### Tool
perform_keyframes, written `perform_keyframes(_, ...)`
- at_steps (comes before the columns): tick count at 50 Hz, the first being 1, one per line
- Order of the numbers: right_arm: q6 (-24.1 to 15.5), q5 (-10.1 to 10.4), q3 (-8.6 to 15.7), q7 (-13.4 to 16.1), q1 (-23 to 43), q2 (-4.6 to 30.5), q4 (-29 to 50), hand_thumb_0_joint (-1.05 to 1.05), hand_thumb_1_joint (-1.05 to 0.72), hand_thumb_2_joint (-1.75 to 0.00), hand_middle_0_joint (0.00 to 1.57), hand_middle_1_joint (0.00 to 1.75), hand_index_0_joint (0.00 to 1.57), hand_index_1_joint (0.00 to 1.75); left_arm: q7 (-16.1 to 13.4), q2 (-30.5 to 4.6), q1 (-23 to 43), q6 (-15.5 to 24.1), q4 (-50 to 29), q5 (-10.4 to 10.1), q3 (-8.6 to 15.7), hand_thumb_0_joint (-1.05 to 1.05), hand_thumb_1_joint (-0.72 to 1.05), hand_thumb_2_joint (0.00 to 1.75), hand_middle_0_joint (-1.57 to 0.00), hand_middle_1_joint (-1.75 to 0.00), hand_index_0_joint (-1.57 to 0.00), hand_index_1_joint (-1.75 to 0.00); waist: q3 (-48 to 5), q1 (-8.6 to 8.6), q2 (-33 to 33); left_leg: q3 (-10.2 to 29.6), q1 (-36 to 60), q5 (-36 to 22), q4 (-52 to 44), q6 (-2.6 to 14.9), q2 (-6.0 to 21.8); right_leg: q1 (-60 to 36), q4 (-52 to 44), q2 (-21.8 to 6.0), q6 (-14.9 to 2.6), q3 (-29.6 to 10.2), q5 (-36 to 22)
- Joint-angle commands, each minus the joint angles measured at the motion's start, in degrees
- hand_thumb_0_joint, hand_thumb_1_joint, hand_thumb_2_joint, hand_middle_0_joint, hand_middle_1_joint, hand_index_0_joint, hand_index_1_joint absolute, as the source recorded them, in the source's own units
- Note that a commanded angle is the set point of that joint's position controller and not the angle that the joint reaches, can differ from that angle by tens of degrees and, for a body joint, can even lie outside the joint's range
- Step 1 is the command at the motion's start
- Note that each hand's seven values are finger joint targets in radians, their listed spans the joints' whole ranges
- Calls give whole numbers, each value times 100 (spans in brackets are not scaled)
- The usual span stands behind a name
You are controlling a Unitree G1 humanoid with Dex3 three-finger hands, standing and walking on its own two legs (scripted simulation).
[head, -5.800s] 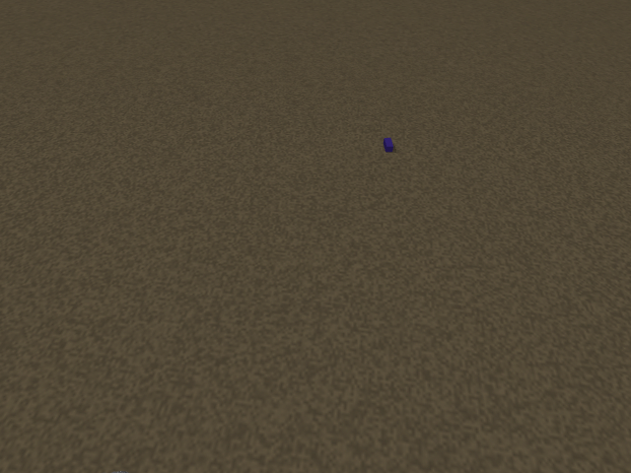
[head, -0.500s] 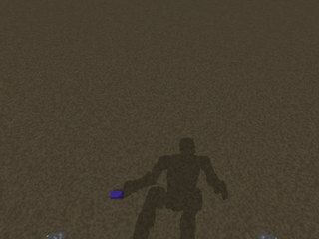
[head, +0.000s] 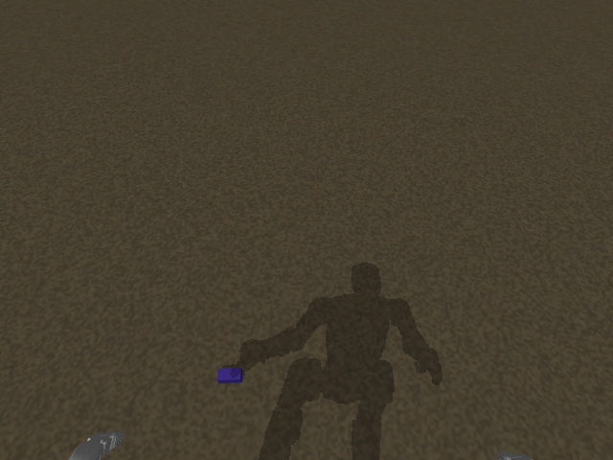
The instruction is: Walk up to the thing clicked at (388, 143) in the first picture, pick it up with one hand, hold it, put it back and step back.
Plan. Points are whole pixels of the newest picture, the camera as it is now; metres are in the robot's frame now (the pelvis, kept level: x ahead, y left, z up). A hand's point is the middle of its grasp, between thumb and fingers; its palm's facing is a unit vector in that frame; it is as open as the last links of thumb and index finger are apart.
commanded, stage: walk up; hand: left
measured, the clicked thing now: (230, 375) +0.42 +0.25 -0.76
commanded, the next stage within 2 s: stand in 0.48 s
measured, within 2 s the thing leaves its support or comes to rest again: neither
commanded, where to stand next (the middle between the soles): +0.04 -0.01 m, yaw +1 degrees
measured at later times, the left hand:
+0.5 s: hand out of the picture +0.09 +0.26 -0.16, palm faces +0.06 -0.95 -0.32, open 7.4 cm
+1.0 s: hand out of the picture +0.06 +0.25 -0.15, palm faces -0.02 -0.94 -0.34, open 7.4 cm
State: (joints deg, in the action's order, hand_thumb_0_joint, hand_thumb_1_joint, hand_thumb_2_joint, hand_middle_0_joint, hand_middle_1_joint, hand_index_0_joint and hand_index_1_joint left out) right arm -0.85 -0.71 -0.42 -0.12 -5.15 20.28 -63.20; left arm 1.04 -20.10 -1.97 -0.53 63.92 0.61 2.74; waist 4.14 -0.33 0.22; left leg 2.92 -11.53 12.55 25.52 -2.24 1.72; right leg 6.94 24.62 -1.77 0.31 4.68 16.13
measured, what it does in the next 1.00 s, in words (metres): stands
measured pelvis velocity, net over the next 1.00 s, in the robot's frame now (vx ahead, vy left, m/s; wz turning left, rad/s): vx -0.01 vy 0.00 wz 0.00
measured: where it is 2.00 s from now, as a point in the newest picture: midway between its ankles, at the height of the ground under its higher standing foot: outside the picture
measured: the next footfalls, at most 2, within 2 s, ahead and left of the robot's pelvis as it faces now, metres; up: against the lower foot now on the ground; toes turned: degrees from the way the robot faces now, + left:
none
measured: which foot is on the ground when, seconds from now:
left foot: down 0.00-1.00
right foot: down 0.00-1.00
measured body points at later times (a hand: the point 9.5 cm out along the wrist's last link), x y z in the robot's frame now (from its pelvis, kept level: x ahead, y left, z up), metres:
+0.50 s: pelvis +0.00 +0.00 +0.00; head +0.02 +0.01 +0.45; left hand +0.09 +0.31 -0.13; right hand +0.11 -0.29 -0.13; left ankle +0.01 +0.15 -0.74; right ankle -0.03 -0.12 -0.74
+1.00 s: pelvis -0.01 +0.00 +0.01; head +0.01 -0.01 +0.46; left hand +0.06 +0.30 -0.13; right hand +0.07 -0.30 -0.13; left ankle +0.01 +0.15 -0.74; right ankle -0.03 -0.12 -0.74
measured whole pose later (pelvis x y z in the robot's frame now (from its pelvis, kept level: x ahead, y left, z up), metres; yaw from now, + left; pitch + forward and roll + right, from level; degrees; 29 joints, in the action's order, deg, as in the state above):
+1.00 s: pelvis -0.01 +0.00 +0.01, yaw +0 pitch -2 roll +0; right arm -0.1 -0.7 -0.7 -0.6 -4.6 20.0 -65.2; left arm 0.8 -19.6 -5.9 0.5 65.5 0.5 0.6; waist 3.8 -0.4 0.8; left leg 2.6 -8.5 8.1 18.4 -2.5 1.8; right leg 4.7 18.8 -1.6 0.3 4.6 12.3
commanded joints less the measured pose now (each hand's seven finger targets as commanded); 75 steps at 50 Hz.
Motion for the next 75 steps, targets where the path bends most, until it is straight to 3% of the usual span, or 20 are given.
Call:
perform_keyframes(1, -156, 14, 268, 92, 231, 1240, 358, 0, -90, -90, 20, 30, 20, 30, -83, -1248, 318, 128, -411, -7, 229, 0, 90, 90, -20, -30, -20, -30, -704, -18, 25, 201, 15, -1599, -301, 315, 402, -357, -414, -527, -193, -398, -905)
perform_keyframes(11, -141, 14, 273, 104, 124, 1220, 378, 0, -90, -90, 20, 30, 20, 30, -96, -1219, 198, 114, -447, 3, 249, 0, 90, 90, -20, -30, -20, -30, -871, -15, -1, 200, 130, -1964, -178, 363, 391, -496, -364, -545, -192, -269, -1218)
perform_keyframes(23, -108, 3, 287, 106, 209, 1221, 451, 0, -90, -90, 20, 30, 20, 30, -86, -1180, 139, 93, -525, 26, 251, 0, 90, 90, -20, -30, -20, -30, -683, -11, 106, 305, 14, -1547, -258, 375, 349, -384, -446, -541, -188, -261, -837)
perform_keyframes(24, -100, -16, 257, 112, 390, 1174, 439, 0, -90, -90, 20, 30, 20, 30, -97, -1080, 67, 108, -396, -8, 125, 0, 90, 90, -20, -30, -20, -30, -586, -32, 224, 397, 205, -1907, -436, 330, 531, -238, -530, -635, -172, -424, -1188)
perform_keyframes(26, -102, -4, 264, 107, 346, 1211, 406, 0, -90, -90, 20, 30, 20, 30, -117, -1125, -4, 138, -364, -31, 116, 0, 90, 90, -20, -30, -20, -30, -684, -28, 173, 447, 362, -2201, -464, 317, 564, -366, -559, -628, -128, -398, -1515)
perform_keyframes(32, -92, 20, 246, 79, 428, 1185, 323, 0, -90, -90, 20, 30, 20, 30, -113, -1169, -2, 194, -265, -11, 56, 0, 90, 90, -20, -30, -20, -30, -810, 12, 94, 358, 596, -1899, -675, 285, 561, -421, -778, -651, -117, -461, -1409)
perform_keyframes(38, -62, 21, 243, 36, 426, 1204, 229, 0, -90, -90, 20, 30, 20, 30, -108, -1168, -37, 219, -193, 5, 6, 0, 90, 90, -20, -30, -20, -30, -573, 33, 0, 342, 451, -1043, -902, 252, 523, -210, -1037, -640, -94, -518, -665)
perform_keyframes(43, -91, 13, 235, 31, 420, 1164, 186, 0, -90, -90, 20, 30, 20, 30, -115, -1206, -108, 233, -190, -3, -6, 0, 90, 90, -20, -30, -20, -30, -662, 12, 24, 336, 524, -1343, -893, 230, 566, -240, -957, -664, -111, -535, -981)
perform_keyframes(49, -75, 20, 221, 28, 329, 1173, 130, 0, -90, -90, 20, 30, 20, 30, -123, -1209, -144, 242, -167, -16, -22, 0, 90, 90, -20, -30, -20, -30, -650, 26, -68, 321, 517, -1285, -888, 220, 566, -232, -975, -671, -96, -582, -992)
perform_keyframes(52, -64, 14, 222, 30, 310, 1167, 129, 0, -90, -90, 20, 30, 20, 30, -141, -1234, -203, 242, -189, -12, -28, 0, 90, 90, -20, -30, -20, -30, -677, 9, -102, 254, 532, -1438, -815, 213, 552, -273, -925, -671, -83, -554, -1358)
perform_keyframes(58, -66, 17, 203, 38, 249, 1168, 109, 0, -90, -90, 20, 30, 20, 30, -142, -1260, -213, 228, -213, -18, -31, 0, 90, 90, -20, -30, -20, -30, -637, 23, -39, 247, 534, -1465, -851, 190, 581, -207, -914, -649, -108, -568, -1261)
perform_keyframes(65, -78, 20, 193, 36, 205, 1215, 74, 0, -90, -90, 20, 30, 20, 30, -118, -1217, -204, 212, -208, -10, -46, 0, 90, 90, -20, -30, -20, -30, -444, 17, 23, 292, 417, -1044, -975, 179, 581, -65, -1006, -616, -116, -618, -733)
perform_keyframes(75, -79, 11, 212, 42, 159, 1226, 97, 0, -90, -90, 20, 30, 20, 30, -127, -1226, -215, 225, -242, -24, -51, 0, 90, 90, -20, -30, -20, -30, -655, 15, 2, 230, 525, -1344, -890, 220, 616, -217, -941, -654, -130, -658, -1166)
